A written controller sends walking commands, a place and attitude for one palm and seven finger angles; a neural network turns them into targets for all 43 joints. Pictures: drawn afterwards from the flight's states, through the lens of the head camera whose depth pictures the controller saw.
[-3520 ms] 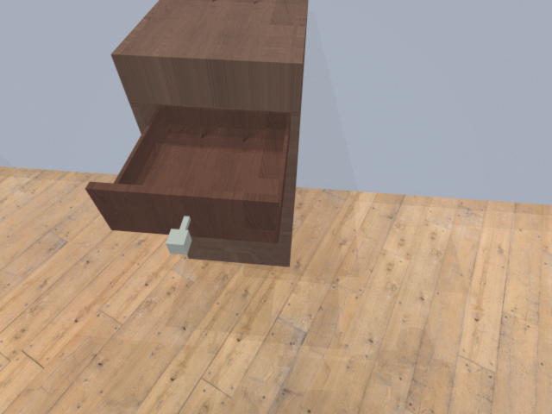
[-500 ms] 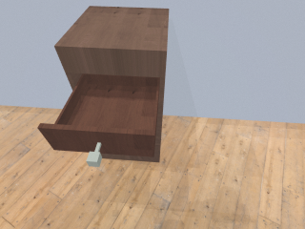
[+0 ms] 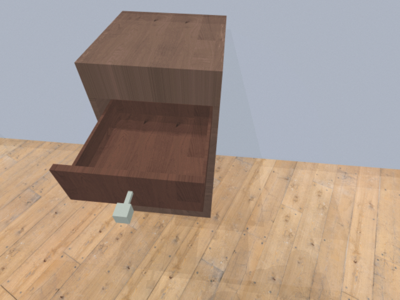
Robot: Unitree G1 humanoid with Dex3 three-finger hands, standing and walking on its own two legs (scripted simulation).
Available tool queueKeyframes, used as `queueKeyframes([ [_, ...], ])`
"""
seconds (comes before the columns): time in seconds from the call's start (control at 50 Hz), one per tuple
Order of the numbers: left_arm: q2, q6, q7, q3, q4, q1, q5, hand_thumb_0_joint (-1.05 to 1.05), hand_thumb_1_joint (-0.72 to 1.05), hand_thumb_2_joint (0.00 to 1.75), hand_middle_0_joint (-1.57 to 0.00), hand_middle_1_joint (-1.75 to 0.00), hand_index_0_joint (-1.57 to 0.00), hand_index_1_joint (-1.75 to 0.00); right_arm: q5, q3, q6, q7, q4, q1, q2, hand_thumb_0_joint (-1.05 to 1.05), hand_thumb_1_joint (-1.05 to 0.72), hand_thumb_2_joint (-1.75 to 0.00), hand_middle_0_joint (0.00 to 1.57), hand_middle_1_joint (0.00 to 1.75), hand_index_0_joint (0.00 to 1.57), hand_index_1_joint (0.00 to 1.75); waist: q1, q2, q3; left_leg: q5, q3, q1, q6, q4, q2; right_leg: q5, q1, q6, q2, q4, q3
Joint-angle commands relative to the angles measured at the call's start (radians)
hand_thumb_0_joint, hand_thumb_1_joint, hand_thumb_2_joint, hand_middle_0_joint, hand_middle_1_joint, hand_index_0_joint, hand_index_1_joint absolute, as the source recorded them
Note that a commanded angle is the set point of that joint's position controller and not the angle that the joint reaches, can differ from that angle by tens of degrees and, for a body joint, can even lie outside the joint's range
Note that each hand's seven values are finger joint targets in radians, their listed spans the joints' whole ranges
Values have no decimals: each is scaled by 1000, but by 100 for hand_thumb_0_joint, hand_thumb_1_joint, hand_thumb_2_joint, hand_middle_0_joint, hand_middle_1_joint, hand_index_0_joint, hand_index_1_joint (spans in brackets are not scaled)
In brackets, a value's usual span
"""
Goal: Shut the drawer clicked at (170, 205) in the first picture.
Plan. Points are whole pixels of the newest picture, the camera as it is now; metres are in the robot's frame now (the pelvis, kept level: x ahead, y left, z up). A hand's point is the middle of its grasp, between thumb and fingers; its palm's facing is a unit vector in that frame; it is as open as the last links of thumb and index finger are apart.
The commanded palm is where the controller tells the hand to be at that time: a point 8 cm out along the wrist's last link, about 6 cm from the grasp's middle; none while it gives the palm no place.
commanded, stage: come to a stop and stand still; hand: left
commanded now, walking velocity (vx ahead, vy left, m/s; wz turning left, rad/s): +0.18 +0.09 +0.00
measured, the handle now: (125, 206) +0.35 +0.22 -0.08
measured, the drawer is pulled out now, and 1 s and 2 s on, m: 0.30 0.30 0.30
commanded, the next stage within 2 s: look again from close up in 1.02 s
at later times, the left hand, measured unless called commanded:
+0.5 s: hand out of the picture +0.08 +0.20 -0.17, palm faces +0.03 -0.97 -0.24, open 7.3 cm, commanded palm none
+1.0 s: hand out of the picture +0.00 +0.20 -0.16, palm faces +0.00 -0.97 -0.22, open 7.3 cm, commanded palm none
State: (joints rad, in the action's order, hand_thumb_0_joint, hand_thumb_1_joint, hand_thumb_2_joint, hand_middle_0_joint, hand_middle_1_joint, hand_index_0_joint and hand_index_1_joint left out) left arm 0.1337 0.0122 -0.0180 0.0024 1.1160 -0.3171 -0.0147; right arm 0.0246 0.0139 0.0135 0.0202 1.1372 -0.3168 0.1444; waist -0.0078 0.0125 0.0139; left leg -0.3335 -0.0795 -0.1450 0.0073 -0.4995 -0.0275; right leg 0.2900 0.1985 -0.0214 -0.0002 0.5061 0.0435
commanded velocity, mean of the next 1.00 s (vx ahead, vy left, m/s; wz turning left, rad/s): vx -0.04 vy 0.00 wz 0.00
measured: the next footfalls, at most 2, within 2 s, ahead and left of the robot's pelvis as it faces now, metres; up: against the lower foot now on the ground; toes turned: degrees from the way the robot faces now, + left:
none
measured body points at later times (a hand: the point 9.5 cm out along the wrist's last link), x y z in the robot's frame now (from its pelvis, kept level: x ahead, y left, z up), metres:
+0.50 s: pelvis +0.03 +0.01 +0.00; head +0.06 +0.00 +0.45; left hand +0.08 +0.25 -0.15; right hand +0.02 -0.19 -0.17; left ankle -0.04 +0.11 -0.74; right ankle +0.04 -0.09 -0.74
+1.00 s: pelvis -0.01 +0.02 +0.00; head +0.00 +0.00 +0.45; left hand +0.00 +0.25 -0.15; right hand -0.01 -0.20 -0.16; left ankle -0.03 +0.11 -0.74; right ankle +0.04 -0.09 -0.74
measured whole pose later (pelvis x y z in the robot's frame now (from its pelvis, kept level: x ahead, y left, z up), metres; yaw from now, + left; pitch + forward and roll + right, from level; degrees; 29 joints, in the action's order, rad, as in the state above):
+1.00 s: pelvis -0.01 +0.02 +0.00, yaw -1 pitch -1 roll +1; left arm 0.16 0.00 -0.02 -0.01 1.06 -0.32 -0.01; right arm 0.02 0.03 0.01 0.01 1.03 -0.33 0.18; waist 0.00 0.03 0.02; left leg -0.29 -0.11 -0.14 0.03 -0.44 0.01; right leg 0.18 0.28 -0.02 0.03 0.48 0.06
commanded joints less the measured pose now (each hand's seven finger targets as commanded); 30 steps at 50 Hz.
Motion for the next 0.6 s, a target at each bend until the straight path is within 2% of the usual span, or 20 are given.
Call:
queueKeyframes([
  [0.0,151,11,-11,44,-31,-110,-4,0,90,90,-20,-30,-20,-30,-1,-20,7,-3,-46,-68,55,0,-90,-90,20,30,20,30,-10,-148,141,-72,-8,-187,21,-61,3,251,39,-128,215,-250,-296],
  [0.04,145,15,-10,52,-41,-101,-4,0,90,90,-20,-30,-20,-30,-2,-20,18,-1,-44,-89,46,0,-90,-90,20,30,20,30,1,-120,118,-43,-8,-138,22,-30,0,131,51,-137,215,-205,-268],
  [0.08,118,14,-6,50,-58,-57,-5,0,90,90,-20,-30,-20,-30,-3,-18,32,1,-19,-158,57,0,-90,-90,20,30,20,30,30,-2,113,65,35,-34,35,85,-31,25,102,-101,126,-53,-139],
  [0.1,83,12,-4,40,-67,-31,-8,0,90,90,-20,-30,-20,-30,1,-22,42,7,2,-212,88,0,-90,-90,20,30,20,30,48,134,89,275,135,51,73,123,-117,-26,157,-63,44,106,-30],
  [0.12,48,14,-7,30,-76,-4,-9,0,90,90,-20,-30,-20,-30,2,-26,45,20,17,-255,119,0,-90,-90,20,30,20,30,56,241,85,599,229,124,128,156,-221,55,240,-27,-2,234,59],
  [0.14,44,16,-14,21,-82,17,-6,0,90,90,-20,-30,-20,-30,3,-17,43,30,24,-255,107,0,-90,-90,20,30,20,30,53,234,93,904,263,176,179,143,-274,238,312,-17,6,305,39],
  [0.16,41,14,-17,21,-78,28,-2,0,90,90,-20,-30,-20,-30,4,-9,41,36,22,-251,94,0,-90,-90,20,30,20,30,49,163,92,1084,250,186,203,114,-299,289,312,-17,29,321,18],
  [0.2,30,11,-16,23,-63,14,5,0,90,90,-20,-30,-20,-30,0,-10,35,39,5,-179,103,0,-90,-90,20,30,20,30,17,120,76,1202,158,169,156,59,-236,161,210,-13,52,165,20],
  [0.24,52,12,-17,28,-30,-75,10,0,90,90,-20,-30,-20,-30,-15,-18,33,45,-19,-117,117,0,-90,-90,20,30,20,30,-27,82,25,1094,101,118,81,-2,-162,-158,18,-10,45,-40,19],
  [0.26,87,17,-21,33,-18,-113,11,0,90,90,-20,-30,-20,-30,-21,-22,34,46,-34,-108,101,0,-90,-90,20,30,20,30,-32,27,0,919,83,29,48,-18,-122,-472,-98,-25,83,-37,-49],
  [0.28,110,19,-23,31,-9,-122,14,0,90,90,-20,-30,-20,-30,-25,-27,33,45,-41,-103,89,0,-90,-90,20,30,20,30,-20,26,-23,663,73,-26,22,18,-92,-692,-147,-49,156,11,-97],
  [0.3,112,15,-23,28,-14,-91,14,0,90,90,-20,-30,-20,-30,-24,-31,26,44,-40,-100,68,0,-90,-90,20,30,20,30,-4,17,16,524,69,-41,11,57,-75,-767,-117,-56,183,34,-100],
  [0.34,113,12,-29,29,-26,-60,13,0,90,90,-20,-30,-20,-30,-22,-35,9,43,-32,-121,49,0,-90,-90,20,30,20,30,3,-97,8,422,61,-50,9,63,-75,-838,-116,-59,187,52,-108],
  [0.4,116,5,-36,32,-50,-35,11,0,90,90,-20,-30,-20,-30,-19,-43,4,41,-34,-116,57,0,-90,-90,20,30,20,30,5,-59,-34,510,58,-1,8,69,-83,-804,-96,-54,174,73,-104],
  [0.44,118,0,-36,35,-69,-4,10,0,90,90,-20,-30,-20,-30,-16,-46,3,39,-40,-104,61,0,-90,-90,20,30,20,30,6,-3,-46,568,61,25,15,73,-96,-674,-66,-46,156,71,-98],
  [0.5,104,-8,-34,30,-85,25,5,0,90,90,-20,-30,-20,-30,-13,-42,4,34,-49,-67,64,0,-90,-90,20,30,20,30,3,0,-16,529,75,26,26,108,-112,-479,-24,-32,128,36,-91],
  [0.52,164,0,-65,37,-56,-58,2,0,90,90,-20,-30,-20,-30,-35,-65,5,19,-134,43,146,0,-90,-90,20,30,20,30,-24,-103,-8,563,31,-61,3,-118,-135,-727,-37,-2,164,6,-74],
  [0.54,176,10,-59,40,-105,-39,3,0,90,90,-20,-30,-20,-30,-25,-59,-3,9,-169,-8,92,0,-90,-90,20,30,20,30,4,-152,-67,62,47,-136,0,-98,-36,-626,-84,-63,230,-29,-195],
  [0.56,191,20,-49,36,-123,10,1,0,90,90,-20,-30,-20,-30,-19,-49,-14,5,-177,-9,61,0,-90,-90,20,30,20,30,18,-151,-83,-98,20,-130,-5,-95,-23,-468,-62,-110,286,-89,-235],
  [0.58,186,18,-42,31,-145,36,-3,0,90,90,-20,-30,-20,-30,-15,-46,-19,1,-176,-29,53,0,-90,-90,20,30,20,30,34,-124,-60,-102,24,-78,-4,-81,-14,-237,35,-122,272,-128,-235],
])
